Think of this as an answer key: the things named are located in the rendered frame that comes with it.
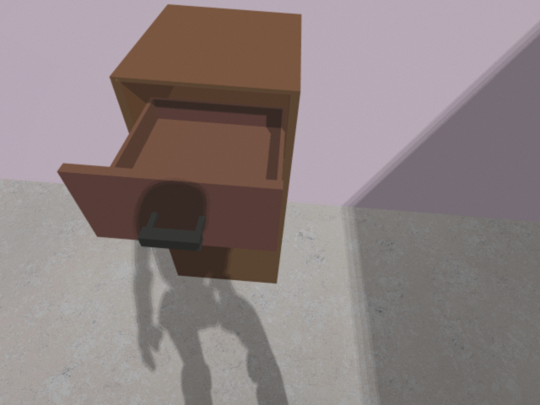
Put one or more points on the cabinet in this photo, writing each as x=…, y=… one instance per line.
x=220, y=55

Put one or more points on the drawer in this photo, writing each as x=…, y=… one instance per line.
x=189, y=158

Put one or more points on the handle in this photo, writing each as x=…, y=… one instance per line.
x=171, y=238

